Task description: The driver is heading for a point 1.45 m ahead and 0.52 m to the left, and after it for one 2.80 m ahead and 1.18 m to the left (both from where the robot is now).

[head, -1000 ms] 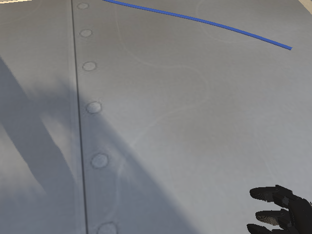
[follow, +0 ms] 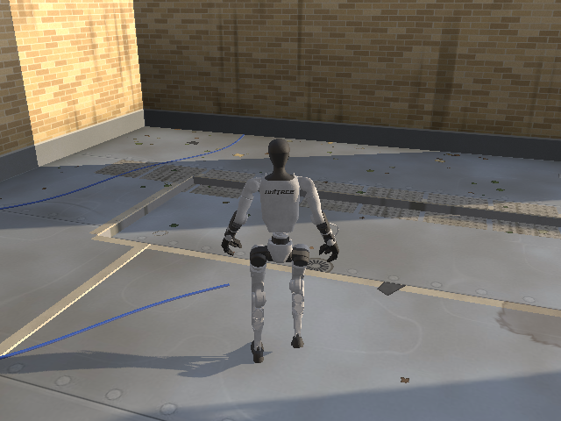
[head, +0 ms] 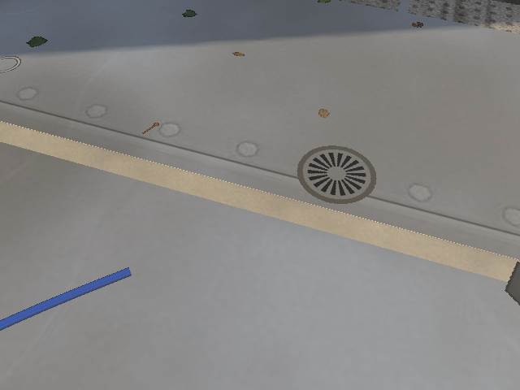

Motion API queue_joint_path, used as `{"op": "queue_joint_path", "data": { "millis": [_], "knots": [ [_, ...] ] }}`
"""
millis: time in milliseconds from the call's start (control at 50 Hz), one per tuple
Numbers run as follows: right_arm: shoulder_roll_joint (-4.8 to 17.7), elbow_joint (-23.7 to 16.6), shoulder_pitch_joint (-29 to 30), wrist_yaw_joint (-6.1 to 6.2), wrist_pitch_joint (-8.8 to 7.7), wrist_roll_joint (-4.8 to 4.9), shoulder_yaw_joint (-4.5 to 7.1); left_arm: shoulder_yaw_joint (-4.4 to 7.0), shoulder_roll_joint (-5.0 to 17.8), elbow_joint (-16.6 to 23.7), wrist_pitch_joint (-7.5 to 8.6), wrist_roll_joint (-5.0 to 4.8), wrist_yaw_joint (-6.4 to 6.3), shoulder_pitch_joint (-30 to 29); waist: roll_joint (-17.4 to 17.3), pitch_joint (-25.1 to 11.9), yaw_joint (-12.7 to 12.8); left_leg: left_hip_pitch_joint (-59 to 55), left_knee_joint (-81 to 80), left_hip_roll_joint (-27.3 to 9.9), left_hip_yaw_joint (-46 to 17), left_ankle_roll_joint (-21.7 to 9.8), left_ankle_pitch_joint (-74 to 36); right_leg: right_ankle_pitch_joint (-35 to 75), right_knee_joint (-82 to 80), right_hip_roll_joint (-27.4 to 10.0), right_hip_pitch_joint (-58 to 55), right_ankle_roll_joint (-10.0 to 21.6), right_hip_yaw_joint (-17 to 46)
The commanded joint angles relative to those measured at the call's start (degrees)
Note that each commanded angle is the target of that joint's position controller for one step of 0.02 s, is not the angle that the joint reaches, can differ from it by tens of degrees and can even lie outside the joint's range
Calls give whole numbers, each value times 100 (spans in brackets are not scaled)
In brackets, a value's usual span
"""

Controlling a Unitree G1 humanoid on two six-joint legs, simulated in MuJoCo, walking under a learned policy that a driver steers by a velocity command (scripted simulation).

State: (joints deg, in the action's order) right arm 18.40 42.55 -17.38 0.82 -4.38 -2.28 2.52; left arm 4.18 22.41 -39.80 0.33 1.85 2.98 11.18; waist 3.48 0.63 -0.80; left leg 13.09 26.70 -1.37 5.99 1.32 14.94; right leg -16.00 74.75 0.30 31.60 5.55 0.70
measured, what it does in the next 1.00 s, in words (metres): walks ahead, turning left: right foot, then left foot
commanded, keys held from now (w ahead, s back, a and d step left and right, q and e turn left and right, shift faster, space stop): w+q+shift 1.00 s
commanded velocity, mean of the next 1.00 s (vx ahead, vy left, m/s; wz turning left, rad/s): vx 1.00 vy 0.00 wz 0.53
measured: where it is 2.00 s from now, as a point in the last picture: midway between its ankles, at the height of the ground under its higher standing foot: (96, 140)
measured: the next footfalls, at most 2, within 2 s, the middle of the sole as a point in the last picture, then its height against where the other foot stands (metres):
right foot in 0.26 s outside the picture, level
left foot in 0.72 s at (221, 273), level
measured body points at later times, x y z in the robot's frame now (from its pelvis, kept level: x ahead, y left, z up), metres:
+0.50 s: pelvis +0.44 -0.01 +0.00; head +0.46 -0.01 +0.45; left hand +0.42 +0.28 -0.12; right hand +0.58 -0.28 -0.11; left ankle +0.49 +0.14 -0.64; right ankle +0.37 -0.10 -0.74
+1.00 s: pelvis +0.89 +0.12 +0.00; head +0.91 +0.14 +0.45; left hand +1.00 +0.43 -0.05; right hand +1.02 -0.14 -0.12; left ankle +0.79 +0.10 -0.74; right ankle +1.15 +0.04 -0.67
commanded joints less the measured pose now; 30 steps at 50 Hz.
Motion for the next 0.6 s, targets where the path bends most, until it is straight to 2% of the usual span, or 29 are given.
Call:
{"op": "queue_joint_path", "data": {
  "millis": [20,60,80,100,140,160,180,200,220,240,260,280,300,320,340,360,380,400,420,440,460,500,520,560,580,600],
  "knots": [
    [171,53,-476,-107,-221,93,17,-200,-280,726,-48,61,153,-454,-819,111,-10,-761,-1659,-1383,-1313,-518,-535,485,-101,-539,1377,-65,430],
    [280,163,-482,-155,-314,28,17,-276,-318,885,-6,47,145,-711,-795,329,129,-443,-1962,-1261,-914,-677,-985,890,-811,-333,1310,-79,639],
    [395,206,-472,-163,-328,27,37,-287,-240,948,18,32,147,-876,-747,487,182,-407,-2117,-1204,-693,-733,-1167,1081,-1366,-235,1281,-85,617],
    [465,265,-524,-167,-321,67,48,-302,-165,1002,55,29,177,-1108,-620,634,168,-348,-2306,-1096,-454,-732,-1374,1297,-2050,-136,1072,-74,367],
    [562,448,-837,-160,-263,142,45,-383,-195,1087,141,45,251,-1621,-460,822,12,-313,-2755,-1039,-261,-830,-2233,1498,-3126,-44,376,24,-392],
    [705,545,-939,-166,-236,153,61,-434,-277,1109,180,52,264,-1728,-576,820,22,-407,-2798,-1114,-346,-903,-2759,1575,-3438,-108,-36,91,-558],
    [839,630,-994,-170,-216,154,80,-434,-243,1063,205,57,229,-1731,-609,753,52,-737,-2553,-1103,-273,-926,-3877,1462,-3645,-12,-309,138,-631],
    [1027,694,-1065,-155,-204,152,105,-403,-159,994,225,82,158,-1587,-717,474,157,-1161,-2019,-1141,-219,-929,-5510,1098,-3738,214,-667,187,-709],
    [1225,752,-1063,-120,-175,140,140,-338,-20,858,256,113,65,-1078,-937,58,455,-1372,-1124,-1219,-219,-895,-6617,636,-3798,364,-1311,238,-624],
    [1332,771,-963,-80,-127,152,161,-221,184,517,287,133,-37,48,-1047,-567,1025,-1153,194,-1202,-256,-839,-6736,467,-4033,438,-2563,289,-449],
    [1230,696,-782,-81,-119,198,136,-76,486,183,316,215,-161,1114,-1012,-1099,1579,-36,1871,-925,-251,-757,-5332,469,-4198,-72,-4168,313,42],
    [276,434,-1168,-153,-129,210,-39,77,1058,53,365,355,-285,1544,379,-1994,1131,1600,4116,-181,-349,-758,-243,-1289,-4407,-1837,-5715,368,2092],
    [248,256,-1372,-144,-106,375,-21,119,1138,170,339,268,-303,1535,728,-2809,923,2473,5433,170,-1013,-822,1126,-1921,-5374,-2720,-5852,518,4315],
    [593,200,-670,-119,-57,321,87,62,701,69,338,170,-297,1152,8,-1728,863,2931,5453,-150,-1128,-858,413,-1730,-5585,-2328,-4966,427,3508],
    [367,168,-458,-157,-56,294,31,-26,318,-20,392,122,-284,810,-31,-737,629,3002,5110,-332,-1010,-806,17,-1022,-5772,-2093,-4020,417,2649],
    [219,268,-463,-198,-1,266,12,-52,109,-87,439,109,-268,595,-84,-325,397,2806,4867,-485,-999,-733,-105,-431,-5998,-1848,-3377,318,2020],
    [117,363,-620,-239,104,201,13,-89,-41,-147,476,55,-284,522,4,-130,181,2547,4770,-575,-993,-663,-155,-130,-6199,-1639,-2891,210,1460],
    [12,385,-711,-283,219,156,11,-108,-142,-223,526,6,-284,546,182,-63,37,2394,4731,-649,-968,-594,-142,57,-6342,-1635,-2586,208,1134],
    [-31,348,-520,-309,306,144,31,-136,-287,-323,590,-45,-264,614,33,119,-8,2541,4674,-723,-966,-577,-161,502,-6428,-1544,-2540,129,754],
    [-121,219,-257,-349,372,119,22,-118,-253,-414,645,-115,-259,640,128,270,-59,2796,4578,-777,-915,-534,-263,655,-6618,-1562,-2496,117,472],
    [-132,131,32,-384,412,102,22,-117,-292,-477,686,-128,-260,657,62,418,-54,3008,4517,-810,-854,-508,-528,942,-6755,-1478,-2482,67,103],
    [-210,-131,602,-446,407,125,-27,-153,-419,-580,740,-85,-255,675,96,644,-89,3087,3969,-728,-599,-537,-1179,1881,-6824,-1180,-2339,-55,-740],
    [-226,-238,814,-480,394,143,-55,-151,-382,-600,760,-67,-268,635,120,689,-131,2973,3561,-685,-498,-594,-1525,2207,-6830,-1094,-2279,-92,-1045],
    [-150,-379,1186,-574,366,151,-95,-128,-201,-660,768,-82,-318,698,-101,760,-129,2519,2546,-492,-77,-775,-1993,2906,-6963,-989,-2348,-238,-1523],
    [-136,-440,1378,-614,358,135,-115,-112,-84,-696,757,-97,-356,771,-184,817,-104,2288,2113,-344,158,-881,-2140,3507,-6969,-1000,-2497,-288,-1682],
    [-83,-469,1438,-634,355,129,-112,-94,72,-711,751,-103,-390,842,-176,736,-135,1971,1821,-122,367,-997,-2227,4656,-6778,-1068,-2752,-348,-1769]
  ]
}}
